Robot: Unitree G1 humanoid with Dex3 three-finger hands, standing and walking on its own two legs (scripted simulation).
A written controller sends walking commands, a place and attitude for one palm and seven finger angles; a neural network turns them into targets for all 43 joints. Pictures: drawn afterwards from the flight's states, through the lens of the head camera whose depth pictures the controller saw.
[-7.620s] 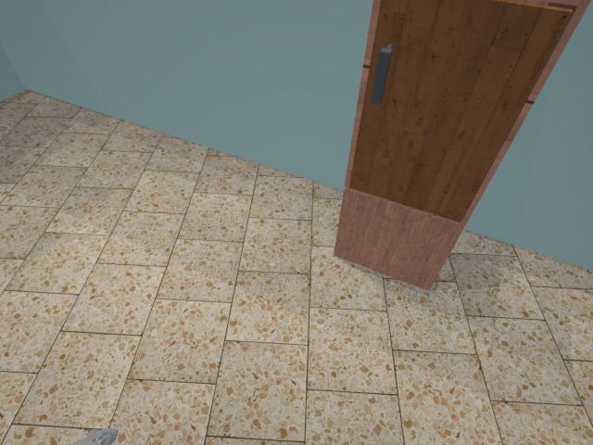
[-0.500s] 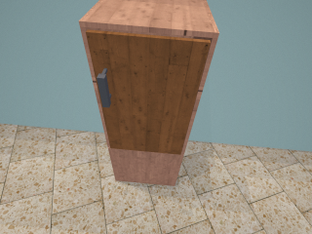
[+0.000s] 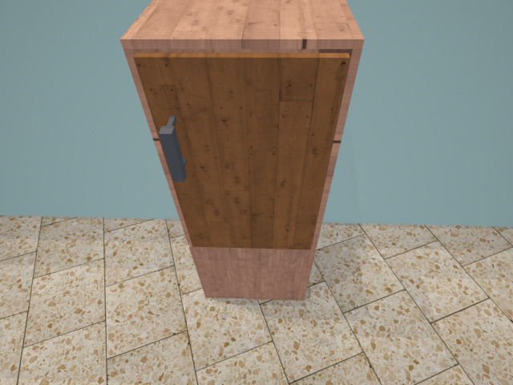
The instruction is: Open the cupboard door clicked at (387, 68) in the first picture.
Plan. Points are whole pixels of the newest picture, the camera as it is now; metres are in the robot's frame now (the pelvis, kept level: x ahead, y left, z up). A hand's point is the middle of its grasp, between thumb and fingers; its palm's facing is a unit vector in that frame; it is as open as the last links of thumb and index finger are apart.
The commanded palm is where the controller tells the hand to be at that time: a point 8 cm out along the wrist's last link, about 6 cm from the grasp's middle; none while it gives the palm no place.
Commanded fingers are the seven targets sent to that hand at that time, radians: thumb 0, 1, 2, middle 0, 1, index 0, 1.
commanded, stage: look again from close up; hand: left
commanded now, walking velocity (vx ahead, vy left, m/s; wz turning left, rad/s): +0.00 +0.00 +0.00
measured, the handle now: (176, 148) +0.53 +0.20 +0.07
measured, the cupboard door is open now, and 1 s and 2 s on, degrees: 0 0 0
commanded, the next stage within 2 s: raise the hand with hooked fingers in 0.62 s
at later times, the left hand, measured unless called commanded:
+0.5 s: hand out of the picture +0.01 +0.15 -0.17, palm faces +0.01 -0.98 -0.18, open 7.3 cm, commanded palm none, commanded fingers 0.00 0.90 0.90 -0.20 -0.30 -0.20 -0.30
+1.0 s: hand (167, 316) +0.22 +0.15 +0.00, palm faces +0.08 -1.00 -0.03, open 7.8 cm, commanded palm +0.14 +0.22 -0.04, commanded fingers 0.00 0.55 0.75 -0.23 -0.53 -0.23 -0.53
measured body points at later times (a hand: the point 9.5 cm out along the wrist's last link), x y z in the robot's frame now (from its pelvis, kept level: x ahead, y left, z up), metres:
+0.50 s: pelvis +0.02 -0.01 +0.00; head +0.04 -0.01 +0.45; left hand +0.01 +0.20 -0.16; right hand +0.03 -0.24 -0.16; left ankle +0.02 +0.10 -0.74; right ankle +0.00 -0.12 -0.74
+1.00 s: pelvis +0.00 -0.03 -0.04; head +0.02 -0.03 +0.41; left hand +0.21 +0.21 +0.01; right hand +0.17 -0.28 -0.11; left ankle +0.02 +0.10 -0.74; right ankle +0.00 -0.12 -0.74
